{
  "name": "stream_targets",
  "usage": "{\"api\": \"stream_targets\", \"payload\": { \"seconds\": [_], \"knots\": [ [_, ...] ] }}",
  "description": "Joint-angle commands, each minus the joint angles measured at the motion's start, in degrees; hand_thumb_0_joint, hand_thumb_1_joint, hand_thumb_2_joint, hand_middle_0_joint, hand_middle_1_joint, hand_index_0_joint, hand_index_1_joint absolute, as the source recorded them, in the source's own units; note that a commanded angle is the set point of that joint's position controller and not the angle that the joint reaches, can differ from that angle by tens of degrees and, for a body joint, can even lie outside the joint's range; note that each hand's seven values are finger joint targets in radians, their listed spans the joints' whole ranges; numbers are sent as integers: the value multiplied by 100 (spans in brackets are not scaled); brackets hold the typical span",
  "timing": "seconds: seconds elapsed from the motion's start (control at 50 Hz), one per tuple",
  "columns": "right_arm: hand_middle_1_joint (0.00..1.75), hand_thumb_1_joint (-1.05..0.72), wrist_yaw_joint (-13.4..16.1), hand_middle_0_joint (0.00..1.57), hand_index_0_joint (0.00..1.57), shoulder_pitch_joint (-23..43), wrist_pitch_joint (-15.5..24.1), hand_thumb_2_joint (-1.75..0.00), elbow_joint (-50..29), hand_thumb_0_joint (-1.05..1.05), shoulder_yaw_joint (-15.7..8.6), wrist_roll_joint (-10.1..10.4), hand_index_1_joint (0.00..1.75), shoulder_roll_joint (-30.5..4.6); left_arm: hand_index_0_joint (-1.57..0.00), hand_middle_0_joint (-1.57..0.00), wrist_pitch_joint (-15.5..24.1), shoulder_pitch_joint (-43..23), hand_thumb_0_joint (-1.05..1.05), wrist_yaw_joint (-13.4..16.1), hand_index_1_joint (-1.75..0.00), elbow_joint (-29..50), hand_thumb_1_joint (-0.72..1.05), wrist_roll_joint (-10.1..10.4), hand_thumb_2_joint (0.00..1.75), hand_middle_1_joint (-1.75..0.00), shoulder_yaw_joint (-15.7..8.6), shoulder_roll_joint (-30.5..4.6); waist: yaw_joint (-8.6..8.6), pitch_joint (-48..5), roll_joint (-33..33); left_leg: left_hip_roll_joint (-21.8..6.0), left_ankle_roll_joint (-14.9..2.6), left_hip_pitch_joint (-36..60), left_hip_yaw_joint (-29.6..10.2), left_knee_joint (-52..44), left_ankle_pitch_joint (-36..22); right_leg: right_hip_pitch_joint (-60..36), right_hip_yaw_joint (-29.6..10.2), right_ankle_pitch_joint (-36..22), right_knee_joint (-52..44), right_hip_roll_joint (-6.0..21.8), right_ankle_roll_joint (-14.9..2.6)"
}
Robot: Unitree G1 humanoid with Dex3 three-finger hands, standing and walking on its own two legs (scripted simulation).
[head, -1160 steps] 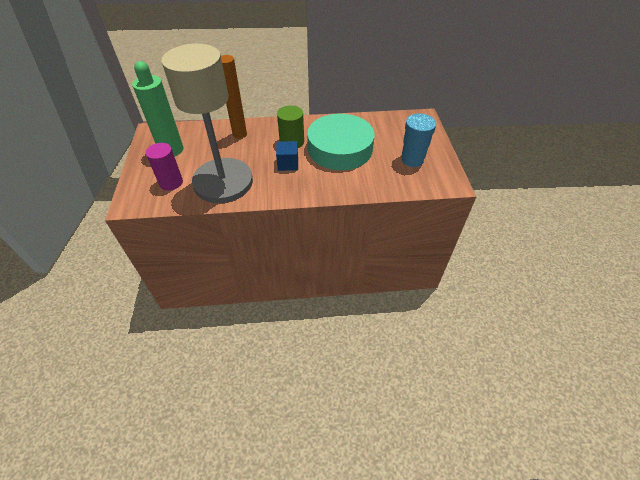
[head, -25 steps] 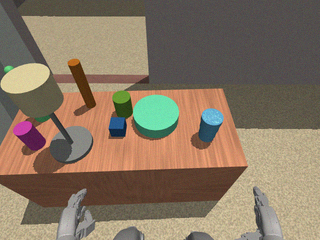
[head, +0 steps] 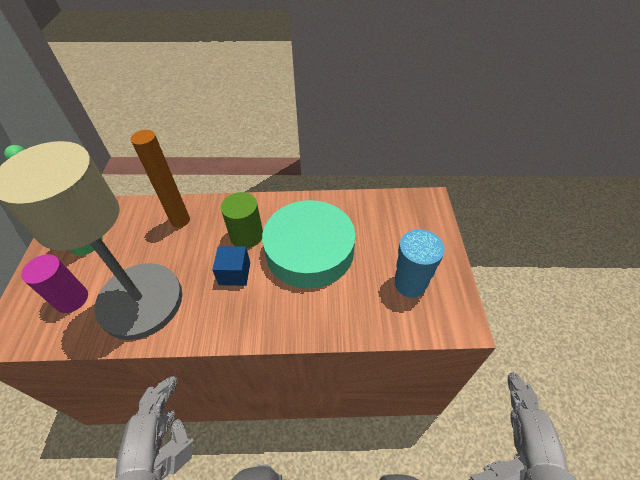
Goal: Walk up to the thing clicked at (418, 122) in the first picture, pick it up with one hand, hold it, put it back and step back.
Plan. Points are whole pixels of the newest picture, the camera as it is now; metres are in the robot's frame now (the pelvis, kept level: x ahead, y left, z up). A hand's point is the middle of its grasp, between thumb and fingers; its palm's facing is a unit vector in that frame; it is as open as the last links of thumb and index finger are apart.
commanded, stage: home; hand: right
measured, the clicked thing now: (415, 266) +0.51 -0.17 -0.18
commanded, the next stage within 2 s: stand in 0.92 s
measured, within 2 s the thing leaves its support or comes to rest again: neither
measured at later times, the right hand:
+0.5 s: hand (481, 454) +0.16 -0.18 -0.06, palm faces +0.10 +0.96 -0.27, open 17.6 cm
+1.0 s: hand (481, 455) +0.16 -0.18 -0.06, palm faces +0.10 +0.96 -0.27, open 17.5 cm
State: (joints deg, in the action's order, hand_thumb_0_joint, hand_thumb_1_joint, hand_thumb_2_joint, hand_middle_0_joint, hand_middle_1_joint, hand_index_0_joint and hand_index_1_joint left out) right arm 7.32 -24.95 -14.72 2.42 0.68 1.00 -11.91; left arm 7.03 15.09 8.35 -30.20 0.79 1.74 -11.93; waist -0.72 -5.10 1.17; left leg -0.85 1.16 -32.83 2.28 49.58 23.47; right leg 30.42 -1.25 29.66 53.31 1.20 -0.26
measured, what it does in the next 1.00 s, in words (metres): stands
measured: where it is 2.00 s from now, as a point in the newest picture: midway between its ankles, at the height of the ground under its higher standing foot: outside the picture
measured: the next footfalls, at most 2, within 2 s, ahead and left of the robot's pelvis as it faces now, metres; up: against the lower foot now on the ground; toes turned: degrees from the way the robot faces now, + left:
none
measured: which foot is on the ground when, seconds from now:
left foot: down 0.00-1.00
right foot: down 0.00-1.00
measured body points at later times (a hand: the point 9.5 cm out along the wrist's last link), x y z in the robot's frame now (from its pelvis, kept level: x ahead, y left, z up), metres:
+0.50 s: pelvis -0.01 +0.00 +0.00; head +0.01 +0.00 +0.45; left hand +0.15 +0.24 -0.07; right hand +0.15 -0.23 -0.04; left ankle +0.02 +0.14 -0.69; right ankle -0.03 -0.11 -0.69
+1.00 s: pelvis -0.01 +0.01 +0.00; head +0.01 +0.00 +0.45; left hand +0.15 +0.24 -0.07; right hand +0.15 -0.23 -0.04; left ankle +0.02 +0.14 -0.69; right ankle -0.03 -0.11 -0.69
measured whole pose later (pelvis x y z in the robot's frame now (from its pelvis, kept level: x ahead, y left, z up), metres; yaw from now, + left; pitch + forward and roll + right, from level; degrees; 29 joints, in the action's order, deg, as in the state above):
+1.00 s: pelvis -0.01 +0.01 +0.00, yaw +0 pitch +6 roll +2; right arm 7.8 -25.4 -15.5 1.8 1.0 0.8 -11.9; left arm 7.5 15.6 9.5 -30.5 0.8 1.7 -12.0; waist -0.7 -5.1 1.1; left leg -0.7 0.8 -33.6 2.3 50.5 23.3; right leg 31.1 -1.3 29.3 53.9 1.3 0.0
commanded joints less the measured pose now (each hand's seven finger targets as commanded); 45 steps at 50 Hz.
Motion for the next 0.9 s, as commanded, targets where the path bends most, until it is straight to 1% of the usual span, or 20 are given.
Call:
{"api": "stream_targets", "payload": {
  "seconds": [0.0,0.08,0.14,0.32,0.36,0.38,0.42,0.52,0.56,0.58,0.62,0.64,0.68,0.74,0.76,0.78,0.8,0.82,0.86,0.88],
  "knots": [
    [4,60,46,5,5,121,221,-2,-1126,0,-245,-58,4,-457,-20,-20,328,-319,0,55,-30,893,90,-15,90,-30,-320,-722,-27,-614,178,153,-152,731,197,-564,-1411,-91,-16,-2136,-967,2,115],
    [4,61,64,4,4,170,214,-1,-1139,0,-249,-75,4,-477,-20,-20,316,-320,0,40,-30,929,90,-18,90,-30,-337,-734,-5,-581,192,169,-151,709,213,-586,-1259,-8,-38,-1925,-1040,15,122],
    [4,60,64,5,5,71,184,-3,-1087,0,-327,-92,4,-521,-20,-20,327,-282,0,44,-30,915,90,-25,90,-30,-347,-728,4,-771,144,175,-158,750,217,-527,-1411,-89,-52,-2175,-955,23,122],
    [4,61,78,5,5,183,181,-2,-1105,0,-282,-72,4,-473,-20,-20,364,-359,0,85,-30,944,90,-17,90,-30,-320,-694,-19,-511,20,140,-127,676,181,-691,-998,108,50,-1451,-1005,-56,25],
    [4,61,100,5,5,195,198,-2,-1187,0,-385,-91,4,-621,-20,-20,355,-335,0,99,-30,910,90,-21,90,-30,-336,-693,15,-538,98,131,-126,656,157,-727,-897,127,85,-1308,-994,-82,16],
    [5,59,88,5,5,137,191,-3,-1016,0,-303,-77,5,-512,-20,-20,363,-376,0,105,-30,938,90,-17,90,-30,-303,-671,-15,-377,-37,133,-110,608,169,-757,-823,205,85,-1225,-996,-80,-6],
    [5,58,103,5,5,101,192,-3,-1084,0,-299,-89,5,-518,-20,-20,376,-349,0,104,-30,932,90,-11,90,-30,-326,-682,-17,-590,-5,124,-113,668,149,-718,-966,116,95,-1361,-955,-89,0],
    [5,58,107,5,5,212,217,-3,-1128,0,-270,-82,5,-520,-20,-20,380,-342,0,121,-30,908,90,-9,90,-30,-310,-689,-21,-453,29,126,-108,569,147,-719,-858,147,92,-1240,-969,-83,4],
    [5,58,124,5,5,203,219,-3,-1227,0,-388,-96,5,-594,-20,-20,393,-334,0,145,-30,909,90,-17,90,-30,-337,-683,-7,-610,-11,115,-106,660,143,-717,-952,111,95,-1328,-922,-97,-3],
    [4,60,106,5,5,117,206,-2,-1055,0,-274,-94,4,-505,-20,-20,395,-348,0,143,-30,921,90,-5,90,-30,-320,-687,-49,-556,-105,114,-91,623,137,-719,-955,119,104,-1306,-918,-93,-15],
    [5,57,130,5,5,154,211,-4,-1219,0,-368,-87,5,-620,-20,-20,388,-325,0,149,-30,884,90,-14,90,-30,-322,-692,1,-634,113,113,-113,648,131,-680,-987,93,96,-1370,-921,-92,16],
    [4,59,110,5,5,169,196,-3,-1101,0,-235,-77,4,-489,-20,-20,396,-359,0,156,-30,911,90,-5,90,-30,-306,-690,-52,-456,-23,125,-103,551,143,-703,-891,135,83,-1272,-947,-77,2],
    [5,58,124,5,5,204,213,-3,-1205,0,-286,-87,5,-529,-20,-20,397,-346,0,157,-30,903,90,-13,90,-30,-319,-690,-37,-579,68,110,-108,584,119,-702,-896,109,99,-1258,-923,-93,6],
    [5,58,117,5,5,57,197,-3,-1057,0,-250,-77,5,-475,-20,-20,399,-355,0,150,-30,895,90,-14,90,-30,-312,-698,-33,-484,-34,108,-104,611,144,-680,-1028,116,90,-1425,-905,-85,5],
    [5,55,127,5,5,143,209,-5,-1246,0,-373,-90,5,-595,-20,-20,400,-324,0,166,-30,901,90,-20,90,-30,-330,-679,12,-756,24,105,-107,707,140,-646,-1180,45,88,-1596,-859,-96,8],
    [5,57,112,5,5,38,200,-4,-1059,0,-270,-87,5,-487,-20,-20,394,-350,0,156,-30,907,90,-15,90,-30,-321,-688,-26,-576,-89,111,-97,660,150,-644,-1176,84,91,-1582,-867,-86,4],
    [5,56,121,5,5,-9,186,-5,-1122,0,-356,-96,5,-556,-20,-20,387,-301,0,162,-30,888,90,-26,90,-30,-340,-688,13,-723,-7,98,-102,731,132,-636,-1255,37,108,-1653,-834,-101,11],
    [5,55,116,5,5,51,173,-5,-1106,0,-312,-96,5,-534,-20,-20,384,-314,0,174,-30,893,90,-22,90,-30,-339,-698,-58,-689,-69,105,-92,692,136,-640,-1300,22,103,-1699,-820,-96,2],
    [5,58,116,5,5,122,185,-3,-1015,0,-279,-87,5,-501,-20,-20,377,-358,0,158,-30,897,90,-19,90,-30,-313,-682,-53,-433,-146,99,-81,653,128,-713,-1089,157,113,-1444,-867,-102,-9],
    [5,55,119,5,5,126,193,-5,-1132,0,-312,-94,5,-535,-20,-20,376,-340,0,168,-30,888,90,-23,90,-30,-323,-674,-17,-583,-105,90,-85,689,114,-696,-1145,95,119,-1491,-841,-106,-8]
  ]
}}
